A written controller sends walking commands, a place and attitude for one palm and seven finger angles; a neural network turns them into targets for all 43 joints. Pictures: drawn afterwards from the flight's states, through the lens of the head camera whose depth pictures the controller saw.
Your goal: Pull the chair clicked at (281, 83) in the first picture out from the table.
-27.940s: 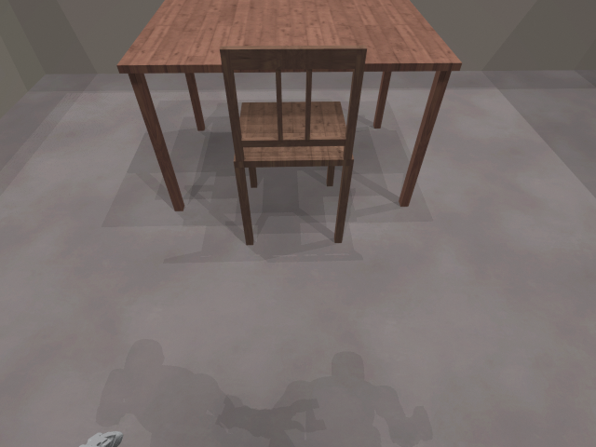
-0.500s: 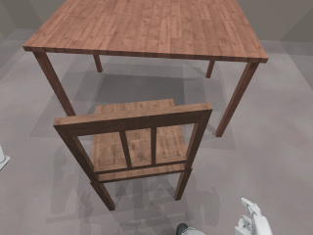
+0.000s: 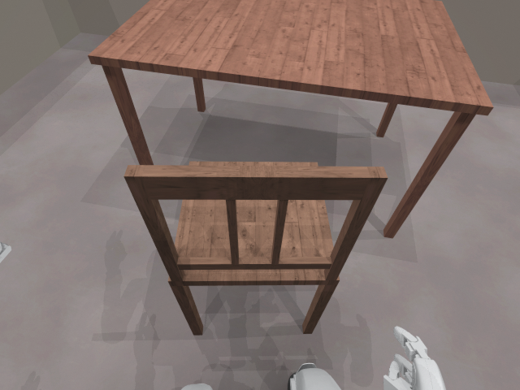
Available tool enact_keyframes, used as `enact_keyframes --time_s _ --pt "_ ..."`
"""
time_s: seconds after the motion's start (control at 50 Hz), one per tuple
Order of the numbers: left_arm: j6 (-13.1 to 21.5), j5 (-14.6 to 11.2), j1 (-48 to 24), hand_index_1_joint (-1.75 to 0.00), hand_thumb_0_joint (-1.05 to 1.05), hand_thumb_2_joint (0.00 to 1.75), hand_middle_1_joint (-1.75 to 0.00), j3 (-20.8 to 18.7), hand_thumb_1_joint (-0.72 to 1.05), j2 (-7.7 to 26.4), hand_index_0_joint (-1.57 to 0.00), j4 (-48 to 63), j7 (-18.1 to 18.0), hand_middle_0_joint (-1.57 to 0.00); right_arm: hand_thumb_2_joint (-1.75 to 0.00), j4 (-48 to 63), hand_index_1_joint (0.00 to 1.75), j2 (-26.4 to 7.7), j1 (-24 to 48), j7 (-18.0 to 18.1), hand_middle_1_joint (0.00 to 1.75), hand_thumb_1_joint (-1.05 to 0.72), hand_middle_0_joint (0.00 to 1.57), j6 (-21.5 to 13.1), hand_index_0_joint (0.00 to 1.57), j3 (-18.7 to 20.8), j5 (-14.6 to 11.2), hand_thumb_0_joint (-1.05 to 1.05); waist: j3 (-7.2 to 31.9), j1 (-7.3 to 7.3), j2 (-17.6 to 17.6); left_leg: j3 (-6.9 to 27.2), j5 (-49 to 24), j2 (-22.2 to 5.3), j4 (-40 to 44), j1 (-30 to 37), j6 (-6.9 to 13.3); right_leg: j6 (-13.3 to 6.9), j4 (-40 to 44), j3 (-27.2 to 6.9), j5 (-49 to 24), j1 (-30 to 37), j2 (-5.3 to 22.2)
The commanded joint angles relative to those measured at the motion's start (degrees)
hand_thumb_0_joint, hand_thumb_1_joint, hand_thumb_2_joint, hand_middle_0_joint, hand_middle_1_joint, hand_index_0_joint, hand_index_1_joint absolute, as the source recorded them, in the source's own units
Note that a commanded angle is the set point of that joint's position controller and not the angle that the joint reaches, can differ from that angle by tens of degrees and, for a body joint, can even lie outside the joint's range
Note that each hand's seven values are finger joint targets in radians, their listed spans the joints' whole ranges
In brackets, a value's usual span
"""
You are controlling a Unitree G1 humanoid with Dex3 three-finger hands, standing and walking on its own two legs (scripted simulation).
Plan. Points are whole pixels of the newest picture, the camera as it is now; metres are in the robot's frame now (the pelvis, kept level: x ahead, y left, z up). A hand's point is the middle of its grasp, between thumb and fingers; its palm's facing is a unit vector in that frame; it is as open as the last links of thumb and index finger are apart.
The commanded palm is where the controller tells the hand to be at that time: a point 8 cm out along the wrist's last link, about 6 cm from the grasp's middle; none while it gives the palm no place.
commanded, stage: step back with the hand held close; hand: left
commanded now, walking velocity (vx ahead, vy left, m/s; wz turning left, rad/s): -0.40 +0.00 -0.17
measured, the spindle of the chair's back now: (233, 232) +0.42 +0.07 -0.07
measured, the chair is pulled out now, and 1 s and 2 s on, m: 0.31 0.31 0.31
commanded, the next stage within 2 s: stop stepping back and stand still in 0.70 s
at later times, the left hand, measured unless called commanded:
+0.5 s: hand (54, 244) +0.22 +0.21 +0.21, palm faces +0.29 -0.83 -0.47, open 7.4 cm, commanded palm +0.14 +0.28 +0.21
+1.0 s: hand out of the picture +0.10 +0.20 +0.21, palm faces +0.18 -0.81 -0.56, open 7.4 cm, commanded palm +0.04 +0.27 +0.21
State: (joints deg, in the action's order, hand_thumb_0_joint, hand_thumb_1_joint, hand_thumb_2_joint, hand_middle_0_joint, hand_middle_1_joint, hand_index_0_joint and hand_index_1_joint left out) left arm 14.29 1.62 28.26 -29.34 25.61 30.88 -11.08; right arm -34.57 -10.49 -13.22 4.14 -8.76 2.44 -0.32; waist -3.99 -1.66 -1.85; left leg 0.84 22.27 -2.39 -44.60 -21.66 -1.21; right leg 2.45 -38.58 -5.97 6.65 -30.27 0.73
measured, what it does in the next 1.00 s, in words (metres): walks backwards: right foot, then right foot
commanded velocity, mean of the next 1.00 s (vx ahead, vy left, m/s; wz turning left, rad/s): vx -0.26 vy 0.02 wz -0.08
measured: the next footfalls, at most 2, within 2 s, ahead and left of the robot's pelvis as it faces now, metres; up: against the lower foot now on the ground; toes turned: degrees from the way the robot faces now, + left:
right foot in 0.38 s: -0.01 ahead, -0.12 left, +0.00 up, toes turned -9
right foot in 0.94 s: -0.20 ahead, -0.09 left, +0.00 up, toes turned -13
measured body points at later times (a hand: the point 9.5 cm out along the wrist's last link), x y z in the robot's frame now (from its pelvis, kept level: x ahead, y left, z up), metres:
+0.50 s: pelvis -0.04 +0.00 +0.02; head +0.02 +0.00 +0.47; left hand +0.20 +0.25 +0.23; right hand +0.12 -0.24 -0.07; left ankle -0.02 +0.15 -0.67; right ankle -0.05 -0.11 -0.71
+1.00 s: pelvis -0.16 +0.01 +0.02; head -0.14 +0.00 +0.47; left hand +0.08 +0.25 +0.24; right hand -0.06 -0.25 -0.07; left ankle -0.05 +0.13 -0.69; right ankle -0.20 -0.13 -0.71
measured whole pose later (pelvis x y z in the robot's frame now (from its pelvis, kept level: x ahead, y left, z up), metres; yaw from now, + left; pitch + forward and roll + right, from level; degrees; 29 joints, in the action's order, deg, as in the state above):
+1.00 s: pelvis -0.16 +0.01 +0.02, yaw -14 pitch -2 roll -2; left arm 14.0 -2.1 34.0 -26.6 26.8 31.5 -8.7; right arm -37.3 -9.8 -10.6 2.2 -8.4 0.1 -0.9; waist -5.0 -1.4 2.6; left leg -1.2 18.7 -7.6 -38.6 -24.4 -1.8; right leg 1.9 -29.5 4.9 15.8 -11.8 1.9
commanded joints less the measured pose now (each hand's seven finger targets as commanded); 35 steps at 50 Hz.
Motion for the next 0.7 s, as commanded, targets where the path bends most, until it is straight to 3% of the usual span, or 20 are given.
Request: enact_keyframes --time_s 0.0,0.04,0.1,0.14,0.18,0.22,0.24,0.28,0.34,0.38,0.42,0.44,0.46,0.48,0.52,0.56,0.58,0.62,0.64,0.68 --pt "2.81 -1.45 -1.81 -0.30 0.00 0.90 -0.30 -7.33 0.90 10.03 -0.20 9.69 -0.50 -0.20 -0.90 6.50 0.30 -8.09 4.76 0.23 0.30 -0.90 0.20 -3.16 0.20 4.11 0.32 0.00 6.20 1.71 -3.33 -3.18 17.05 0.88 5.17 -10.20 3.35 -4.91 12.57 -14.01 5.61 8.78 7.64" --pt "1.32 -1.82 -3.06 -0.30 0.00 0.90 -0.30 -6.28 0.90 10.44 -0.20 10.86 -0.87 -0.20 -0.90 4.51 0.30 -7.82 4.01 -0.58 0.30 -0.90 0.20 -1.92 0.20 3.67 1.36 0.00 5.63 1.39 -9.00 -3.97 14.09 2.89 -2.74 -0.47 1.80 -7.39 26.20 -19.37 21.55 -0.45 12.43" --pt "1.81 -2.36 -2.82 -0.30 0.00 0.90 -0.30 -5.76 0.90 10.10 -0.20 12.49 -0.48 -0.20 -0.90 3.93 0.30 -7.62 5.20 -1.22 0.30 -0.90 0.20 -1.40 0.20 2.58 1.02 0.00 11.68 1.06 -11.78 -2.83 5.30 2.13 6.42 6.45 2.11 -6.08 22.89 -11.59 12.63 5.58 11.03" --pt "3.10 -2.33 -0.29 -0.30 0.00 0.90 -0.30 -7.81 0.90 10.95 -0.20 13.43 -0.31 -0.20 -0.90 4.49 0.30 -9.21 6.78 -0.46 0.30 -0.90 0.20 -1.29 0.20 3.10 0.86 0.00 11.32 1.49 -0.28 3.11 4.97 -4.22 18.65 4.68 5.11 -2.87 11.11 -5.71 11.10 5.69 4.57" --pt "3.98 -1.56 -0.35 -0.30 0.00 0.90 -0.30 -8.10 0.90 7.81 -0.20 14.95 -0.56 -0.20 -0.90 6.24 0.30 -8.98 8.39 0.23 0.30 -0.90 0.20 -2.69 0.20 3.19 1.09 0.00 11.02 0.56 21.64 11.58 5.39 -18.91 27.76 -13.13 11.74 0.50 -20.82 4.50 12.63 14.65 -2.91" --pt "3.91 -2.91 0.61 -0.30 0.00 0.90 -0.30 -6.96 0.90 7.10 -0.20 15.81 -0.08 -0.20 -0.90 5.56 0.30 -7.64 6.97 -0.12 0.30 -0.90 0.20 -4.05 0.20 4.27 0.27 0.00 10.66 1.23 17.48 3.88 -10.19 -19.24 24.71 -9.14 10.81 -0.17 -30.24 3.05 18.43 9.22 -2.02" --pt "3.57 -3.50 1.19 -0.30 0.00 0.90 -0.30 -6.39 0.90 7.70 -0.20 16.38 0.16 -0.20 -0.90 6.02 0.30 -8.43 6.73 -0.69 0.30 -0.90 0.20 -4.40 0.20 5.10 -0.48 0.00 10.80 1.28 12.76 2.24 -17.15 -18.27 19.77 -4.27 9.48 -0.65 -25.35 2.89 18.96 6.49 -1.42" --pt "3.71 -4.02 2.53 -0.30 0.00 0.90 -0.30 -4.94 0.90 6.60 -0.20 15.31 0.70 -0.20 -0.90 4.84 0.30 -8.32 4.74 -1.65 0.30 -0.90 0.20 -4.61 0.20 4.86 -0.22 0.00 10.49 2.18 13.38 -1.29 -32.49 -16.78 14.35 7.85 6.40 -1.72 -10.16 5.63 18.24 4.50 1.62" --pt "4.35 -2.27 -3.20 -0.30 0.00 0.90 -0.30 -2.74 0.90 7.15 -0.20 14.16 1.33 -0.20 -0.90 3.17 0.30 -8.35 5.02 -2.21 0.30 -0.90 0.20 -4.90 0.20 2.79 0.67 0.00 9.05 1.63 14.31 -1.90 -37.73 -15.82 7.17 13.02 3.71 -1.67 9.56 7.39 2.22 9.21 3.02" --pt "4.78 -1.18 -7.69 -0.30 0.00 0.90 -0.30 -2.53 0.90 8.94 -0.20 12.60 1.86 -0.20 -0.90 2.92 0.30 -8.15 5.60 -2.34 0.30 -0.90 0.20 -4.98 0.20 1.88 1.17 0.00 8.32 0.80 6.55 -4.21 -27.35 -12.16 1.70 9.61 1.36 -1.66 17.45 6.84 -17.80 14.28 5.56" --pt "3.62 -1.74 -7.30 -0.30 0.00 0.90 -0.30 -2.27 0.90 10.61 -0.20 11.63 1.28 -0.20 -0.90 6.11 0.30 -7.50 7.65 -1.81 0.30 -0.90 0.20 -3.58 0.20 2.94 -0.06 0.00 11.78 1.01 -18.83 -5.49 6.86 1.26 -11.39 -3.58 -1.86 -8.59 16.84 -13.53 -50.93 20.93 17.76" --pt "3.27 -2.17 -3.36 -0.30 0.00 0.90 -0.30 -5.85 0.90 13.84 -0.20 11.88 0.83 -0.20 -0.90 6.54 0.30 -8.27 8.86 -1.68 0.30 -0.90 0.20 -3.34 0.20 3.68 -0.44 0.00 13.64 1.82 -18.45 -1.56 9.87 1.82 -16.16 -3.60 -0.68 -8.84 16.98 -12.26 -51.34 21.51 19.90" --pt "2.39 -3.41 3.23 -0.30 0.00 0.90 -0.30 -7.16 0.90 11.92 -0.20 8.38 1.00 -0.20 -0.90 6.19 0.30 -6.21 8.59 -1.55 0.30 -0.90 0.20 -1.82 0.20 2.69 -0.26 0.00 14.13 2.33 -11.30 1.55 6.89 -0.19 -15.97 -4.03 -0.51 -10.30 16.82 -9.70 -40.01 22.86 19.64" --pt "1.94 -2.62 7.31 -0.30 0.00 0.90 -0.30 -9.39 0.90 12.73 -0.20 8.81 0.68 -0.20 -0.90 7.04 0.30 -4.55 10.36 -1.26 0.30 -0.90 0.20 -0.13 0.20 1.43 -0.27 0.00 13.18 1.99 -7.19 0.27 8.22 -0.28 -10.15 -6.68 -0.81 -10.82 15.18 -8.54 -41.39 23.79 17.68" --pt "1.79 -3.26 11.50 -0.30 0.00 0.90 -0.30 -10.05 0.90 11.47 -0.20 10.07 0.43 -0.20 -0.90 7.81 0.30 -4.12 11.75 -0.50 0.30 -0.90 0.20 1.91 0.20 0.15 -0.52 0.00 14.92 1.94 -5.90 -1.83 7.07 0.13 5.16 -6.02 -0.65 -9.47 11.81 -3.35 -46.48 29.11 14.61" --pt "2.51 -3.94 13.26 -0.30 0.00 0.90 -0.30 -9.45 0.90 10.67 -0.20 12.43 0.68 -0.20 -0.90 7.44 0.30 -3.80 10.53 0.04 0.30 -0.90 0.20 2.47 0.20 -0.47 -0.12 0.00 17.73 1.01 -4.18 -5.04 -8.82 0.86 23.29 0.45 -0.56 -5.95 6.58 2.71 -41.73 31.50 10.75" --pt "3.22 -3.94 12.66 -0.30 0.00 0.90 -0.30 -9.97 0.90 12.55 -0.20 16.33 0.52 -0.20 -0.90 7.53 0.30 -5.11 9.88 0.44 0.30 -0.90 0.20 2.39 0.20 0.82 -0.21 0.00 17.15 0.52 0.24 -4.02 -22.42 -1.86 26.69 6.88 0.21 -3.72 4.26 3.64 -35.06 26.73 8.32" --pt "4.63 -3.59 12.21 -0.30 0.00 0.90 -0.30 -9.03 0.90 12.94 -0.20 21.13 1.12 -0.20 -0.90 7.88 0.30 -6.68 8.60 -0.20 0.30 -0.90 0.20 0.00 0.20 3.05 -0.22 0.00 19.14 2.03 15.22 7.36 -59.85 -17.73 22.17 18.86 5.93 -1.34 -5.38 6.17 9.37 9.53 2.44" --pt "4.81 -3.68 14.77 -0.30 0.00 0.90 -0.30 -8.56 0.90 12.42 -0.20 19.88 1.54 -0.20 -0.90 7.32 0.30 -7.17 6.94 -0.72 0.30 -0.90 0.20 -0.84 0.20 4.10 -0.49 0.00 19.25 1.83 13.77 7.01 -61.05 -20.18 21.99 21.95 7.96 -2.01 -13.47 5.08 19.79 5.96 0.70" --pt "4.84 -4.52 14.50 -0.30 0.00 0.90 -0.30 -8.86 0.90 11.89 -0.20 19.75 1.61 -0.20 -0.90 6.41 0.30 -7.08 7.59 -0.99 0.30 -0.90 0.20 -2.84 0.20 3.75 0.95 0.00 15.85 1.42 19.36 5.78 -55.21 -21.02 23.12 11.38 9.82 -1.76 -21.06 4.15 22.94 6.18 0.89"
